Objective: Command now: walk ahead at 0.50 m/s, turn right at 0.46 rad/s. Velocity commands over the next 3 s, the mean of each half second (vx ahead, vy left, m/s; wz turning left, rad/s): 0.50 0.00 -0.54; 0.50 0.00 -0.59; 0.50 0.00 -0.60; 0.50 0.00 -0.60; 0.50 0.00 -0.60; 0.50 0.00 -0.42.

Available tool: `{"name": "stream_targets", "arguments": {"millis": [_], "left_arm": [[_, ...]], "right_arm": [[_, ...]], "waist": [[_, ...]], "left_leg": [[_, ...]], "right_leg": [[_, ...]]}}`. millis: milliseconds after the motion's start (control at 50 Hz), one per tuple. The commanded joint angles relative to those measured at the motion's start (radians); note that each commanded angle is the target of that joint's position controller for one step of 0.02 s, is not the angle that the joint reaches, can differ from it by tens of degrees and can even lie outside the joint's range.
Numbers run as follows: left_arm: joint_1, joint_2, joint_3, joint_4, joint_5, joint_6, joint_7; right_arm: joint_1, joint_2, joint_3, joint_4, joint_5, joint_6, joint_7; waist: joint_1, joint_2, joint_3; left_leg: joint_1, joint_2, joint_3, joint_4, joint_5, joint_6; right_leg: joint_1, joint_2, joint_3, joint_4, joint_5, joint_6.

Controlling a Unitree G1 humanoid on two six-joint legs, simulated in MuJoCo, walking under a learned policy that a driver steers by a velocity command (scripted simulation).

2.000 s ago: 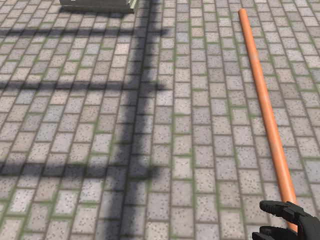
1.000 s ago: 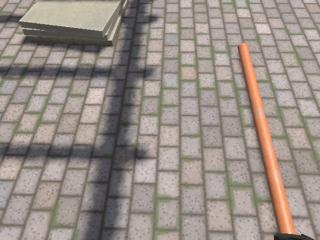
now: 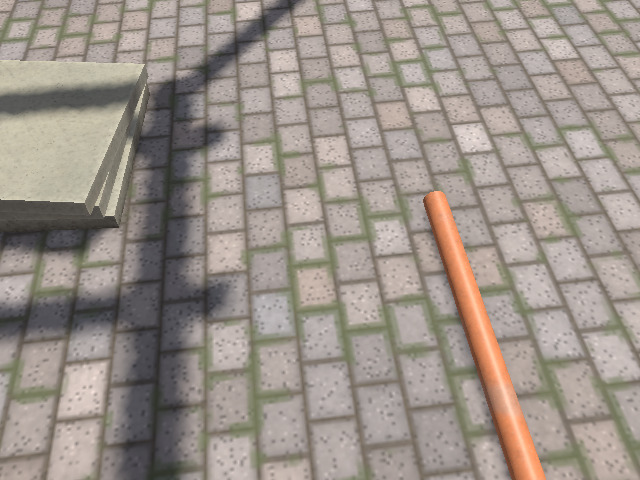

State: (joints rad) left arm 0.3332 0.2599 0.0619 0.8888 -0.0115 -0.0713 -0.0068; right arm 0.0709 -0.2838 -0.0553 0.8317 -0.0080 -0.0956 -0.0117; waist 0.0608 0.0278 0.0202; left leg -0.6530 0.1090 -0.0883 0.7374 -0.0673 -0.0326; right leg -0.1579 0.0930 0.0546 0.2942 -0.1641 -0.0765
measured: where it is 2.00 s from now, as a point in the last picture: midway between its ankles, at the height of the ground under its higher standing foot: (586, 320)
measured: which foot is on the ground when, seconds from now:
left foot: up 0.00-0.16, down 0.18-0.68, up 0.70-1.00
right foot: down 0.00-0.18, up 0.20-0.68, down 0.70-1.00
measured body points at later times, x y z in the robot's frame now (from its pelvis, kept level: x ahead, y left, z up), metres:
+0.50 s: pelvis +0.26 +0.04 +0.00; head +0.29 +0.03 +0.45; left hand +0.51 +0.24 -0.10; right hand +0.20 -0.25 -0.13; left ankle +0.24 +0.16 -0.75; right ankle +0.34 -0.16 -0.68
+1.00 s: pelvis +0.49 -0.12 +0.00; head +0.50 -0.16 +0.45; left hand +0.70 +0.08 -0.10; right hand +0.51 -0.45 -0.10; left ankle +0.74 -0.05 -0.68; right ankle +0.41 -0.16 -0.75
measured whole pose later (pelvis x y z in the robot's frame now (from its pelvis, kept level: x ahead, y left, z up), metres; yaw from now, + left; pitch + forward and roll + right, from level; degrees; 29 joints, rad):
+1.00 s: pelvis +0.49 -0.12 +0.00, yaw -35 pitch +2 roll +1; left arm 0.37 0.27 0.06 0.69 -0.01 -0.04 0.01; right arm 0.05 -0.30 -0.06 0.74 -0.01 -0.09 0.01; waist 0.06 0.03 0.03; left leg -0.68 0.08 -0.08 0.75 -0.03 -0.06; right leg -0.15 0.10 0.11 0.35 -0.23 -0.09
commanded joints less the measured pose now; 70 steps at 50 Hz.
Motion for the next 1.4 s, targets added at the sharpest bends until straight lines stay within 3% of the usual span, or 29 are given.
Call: {"name": "stream_targets", "arguments": {"millis": [20, 100, 160, 180, 200, 220, 240, 260, 320, 500, 600, 640, 680, 700, 720, 740, 760, 820, 980, 1120, 1160, 1180, 1200, 1220, 1240, 1280, 1300, 1360, 1400], "left_arm": [[-0.012, 0.182, 0.043, -0.071, -0.01, -0.01, 0.017], [0.031, 0.177, 0.045, -0.069, -0.019, 0.004, 0.024], [0.013, 0.151, 0.038, -0.091, -0.008, 0.014, 0.029], [0.002, 0.094, 0.018, -0.113, 0.001, 0.011, 0.025], [0.104, 0.03, 0.0, -0.139, -0.014, -0.002, 0.024], [0.127, 0.082, 0.004, -0.153, -0.028, -0.01, 0.024], [0.066, 0.163, 0.026, -0.153, -0.033, -0.005, 0.024], [0.004, 0.168, 0.031, -0.164, -0.028, 0.004, 0.025], [-0.023, 0.118, 0.036, -0.185, -0.019, 0.027, 0.015], [-0.206, 0.06, 0.015, -0.279, -0.012, 0.038, -0.021], [-0.307, 0.072, 0.014, -0.338, -0.011, 0.046, -0.046], [-0.255, 0.105, 0.031, -0.339, -0.003, 0.055, -0.045], [0.014, 0.185, 0.082, -0.267, -0.005, 0.062, -0.033], [0.152, 0.275, 0.113, -0.233, -0.014, 0.071, -0.01], [0.082, 0.379, 0.112, -0.267, -0.01, 0.054, -0.01], [0.107, 0.288, 0.09, -0.282, -0.008, 0.034, -0.024], [0.074, 0.238, 0.074, -0.27, -0.001, 0.019, -0.028], [-0.088, 0.148, 0.041, -0.307, 0.011, 0.015, -0.022], [0.009, 0.188, 0.053, -0.267, -0.001, 0.017, 0.024], [0.072, 0.189, 0.056, -0.226, -0.015, 0.042, 0.032], [0.124, 0.142, 0.039, -0.214, -0.023, 0.048, 0.024], [0.024, 0.163, 0.041, -0.247, -0.007, 0.045, 0.023], [0.015, 0.122, 0.03, -0.291, -0.005, 0.036, 0.027], [0.094, 0.091, 0.011, -0.31, -0.009, 0.018, 0.029], [0.056, 0.171, 0.03, -0.293, -0.023, 0.018, 0.028], [-0.075, 0.153, 0.026, -0.325, -0.017, 0.031, 0.024], [-0.098, 0.135, 0.029, -0.338, -0.013, 0.04, 0.019], [-0.108, 0.051, 0.004, -0.381, -0.028, 0.068, 0.004], [-0.101, 0.061, 0.002, -0.373, 0.0, 0.064, -0.005]], "right_arm": [[-0.078, -0.042, -0.002, -0.07, 0.009, -0.012, 0.008], [-0.133, -0.089, -0.01, -0.104, 0.02, -0.026, 0.023], [0.01, -0.139, -0.033, -0.073, 0.018, -0.041, 0.023], [0.152, -0.187, -0.049, -0.053, -0.001, -0.047, 0.016], [0.279, -0.276, -0.075, -0.033, -0.011, -0.032, 0.009], [0.302, -0.233, -0.067, -0.02, 0.006, -0.021, 0.016], [0.247, -0.149, -0.044, -0.043, 0.009, -0.019, 0.015], [0.191, -0.116, -0.033, -0.053, 0.005, -0.014, 0.015], [0.096, -0.074, -0.02, -0.046, -0.007, -0.013, 0.017], [0.142, -0.153, -0.049, -0.007, 0.004, -0.011, 0.005], [0.202, -0.199, -0.061, 0.017, 0.028, 0.018, 0.006], [0.194, -0.225, -0.068, 0.013, 0.038, 0.033, 0.003], [0.179, -0.219, -0.063, 0.007, 0.045, 0.045, -0.002], [0.197, -0.155, -0.04, -0.014, 0.009, 0.035, 0.001], [0.265, -0.028, 0.0, -0.075, -0.017, -0.001, 0.013], [0.141, -0.138, -0.018, -0.09, 0.026, -0.034, 0.024], [0.09, -0.157, -0.026, -0.114, 0.053, -0.048, 0.028], [0.123, -0.156, -0.033, -0.088, 0.009, -0.036, 0.018], [-0.08, -0.059, -0.006, -0.159, -0.004, -0.004, 0.025], [-0.139, -0.111, -0.025, -0.208, 0.016, -0.021, 0.046], [-0.1, -0.135, -0.051, -0.204, 0.008, -0.042, 0.038], [0.07, -0.17, -0.07, -0.179, 0.006, -0.046, 0.034], [0.293, -0.275, -0.099, -0.145, -0.016, -0.043, 0.024], [0.359, -0.251, -0.092, -0.106, 0.006, -0.023, 0.029], [0.331, -0.161, -0.068, -0.116, 0.019, -0.008, 0.02], [0.244, -0.087, -0.042, -0.112, 0.004, 0.021, 0.008], [0.199, -0.073, -0.034, -0.11, -0.005, 0.023, 0.006], [0.106, -0.112, -0.042, -0.104, 0.011, 0.014, 0.002], [0.097, -0.171, -0.062, -0.101, -0.003, 0.001, 0.013]], "waist": [[-0.007, -0.101, 0.001], [-0.006, -0.113, -0.012], [-0.09, -0.137, -0.071], [-0.155, -0.077, -0.185], [-0.147, 0.175, -0.331], [-0.141, 0.3, -0.348], [-0.151, 0.176, -0.224], [-0.142, 0.097, -0.139], [-0.078, 0.106, -0.026], [-0.115, 0.037, 0.016], [-0.134, 0.046, 0.054], [-0.085, 0.08, 0.006], [0.066, 0.051, -0.137], [0.108, -0.101, -0.207], [-0.034, -0.318, -0.283], [0.063, -0.162, -0.333], [0.046, -0.134, -0.196], [-0.069, -0.079, -0.071], [-0.018, -0.101, -0.016], [-0.011, -0.151, 0.013], [-0.025, -0.105, -0.06], [-0.142, -0.126, -0.148], [-0.204, 0.021, -0.333], [-0.17, 0.317, -0.441], [-0.185, 0.19, -0.295], [-0.16, 0.067, -0.089], [-0.127, 0.092, -0.032], [-0.06, 0.122, 0.07], [-0.053, 0.075, 0.015]], "left_leg": [[0.15, -0.066, 0.043, -0.159, 0.161, -0.015], [0.194, -0.08, 0.004, -0.265, 0.103, -0.002], [0.412, -0.078, 0.024, -0.326, -0.005, 0.048], [0.642, 0.04, -0.071, -0.297, -0.029, 0.103], [1.007, 0.271, -0.42, -0.329, -0.158, 0.238], [1.033, 0.346, -0.667, -0.41, -0.339, 0.28], [0.92, 0.302, -0.551, -0.43, -0.394, 0.241], [0.793, 0.258, -0.402, -0.444, -0.316, 0.209], [0.551, 0.169, -0.168, -0.534, -0.126, 0.191], [0.574, 0.146, 0.159, -0.594, 0.118, 0.195], [0.69, 0.193, 0.226, -0.535, 0.226, 0.164], [0.725, 0.191, 0.271, -0.393, 0.577, 0.143], [0.617, 0.138, 0.322, -0.026, 0.702, 0.096], [0.33, 0.084, 0.319, 0.296, 0.249, 0.044], [-0.064, -0.114, 0.171, 0.593, -0.549, 0.0], [-0.162, -0.094, 0.002, 0.671, -0.511, 0.011], [-0.224, -0.055, 0.016, 0.637, -0.414, 0.031], [-0.035, 0.027, 0.01, 0.441, -0.246, 0.022], [0.065, -0.069, 0.054, -0.056, 0.121, -0.039], [0.137, -0.117, 0.033, -0.25, -0.02, 0.012], [0.419, -0.139, 0.071, -0.308, 0.006, 0.061], [0.611, -0.077, 0.036, -0.289, 0.047, 0.099], [1.032, 0.174, -0.237, -0.223, 0.142, 0.218], [1.158, 0.376, -0.579, -0.327, 0.12, 0.341], [1.048, 0.347, -0.516, -0.351, -0.012, 0.306], [0.775, 0.242, -0.262, -0.401, -0.071, 0.221], [0.658, 0.215, -0.203, -0.444, -0.094, 0.205], [0.424, 0.188, -0.044, -0.576, -0.077, 0.205], [0.431, 0.195, 0.026, -0.573, 0.061, 0.232]], "right_leg": [[-0.13, -0.212, 0.168, -0.11, 0.087, -0.143], [-0.023, -0.252, 0.269, -0.009, 0.014, -0.12], [-0.027, -0.213, 0.3, 0.147, 0.05, -0.076], [-0.125, -0.15, 0.237, 0.374, 0.012, -0.041], [-0.457, -0.013, 0.077, 0.709, -0.24, 0.033], [-0.631, -0.055, 0.08, 0.906, -0.443, 0.041], [-0.678, -0.108, 0.106, 0.985, -0.367, 0.042], [-0.662, -0.144, 0.074, 0.987, -0.29, 0.046], [-0.556, -0.215, 0.057, 0.884, -0.166, 0.051], [-0.532, -0.212, -0.02, 0.511, 0.168, 0.07], [-0.493, -0.175, -0.093, 0.388, 0.071, 0.026], [-0.374, -0.112, -0.149, 0.374, -0.046, -0.014], [0.011, -0.024, -0.183, 0.265, 0.02, -0.077], [0.308, -0.17, 0.061, 0.233, 0.037, -0.14], [0.522, -0.404, 0.648, 0.107, -0.098, -0.317], [0.516, -0.437, 0.741, -0.003, -0.169, -0.325], [0.419, -0.408, 0.599, -0.004, -0.114, -0.285], [0.067, -0.291, 0.344, -0.034, 0.113, -0.215], [-0.078, -0.188, 0.187, -0.047, 0.195, -0.155], [0.068, -0.257, 0.368, 0.067, 0.101, -0.12], [0.027, -0.163, 0.363, 0.193, 0.324, -0.073], [-0.049, -0.126, 0.305, 0.387, 0.427, -0.033], [-0.376, -0.029, 0.185, 0.755, 0.24, 0.042], [-0.606, 0.016, 0.119, 1.003, -0.458, 0.083], [-0.7, -0.073, 0.125, 1.113, -0.433, 0.097], [-0.708, -0.148, 0.041, 1.123, -0.319, 0.087], [-0.67, -0.175, 0.041, 1.092, -0.288, 0.08], [-0.585, -0.211, 0.006, 0.899, -0.283, 0.085], [-0.499, -0.218, -0.022, 0.814, -0.15, 0.081]]}}
Next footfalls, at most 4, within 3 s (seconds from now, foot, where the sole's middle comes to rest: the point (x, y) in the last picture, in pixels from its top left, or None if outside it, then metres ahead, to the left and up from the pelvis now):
0.18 left None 0.28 0.15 -0.78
0.70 right None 0.45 -0.18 -0.78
1.18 left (416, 339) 0.81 -0.13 -0.78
1.62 right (598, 370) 0.75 -0.53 -0.78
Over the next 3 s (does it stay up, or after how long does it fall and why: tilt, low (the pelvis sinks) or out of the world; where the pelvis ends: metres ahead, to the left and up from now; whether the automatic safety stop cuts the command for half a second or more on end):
stays up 0.89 -1.03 0.00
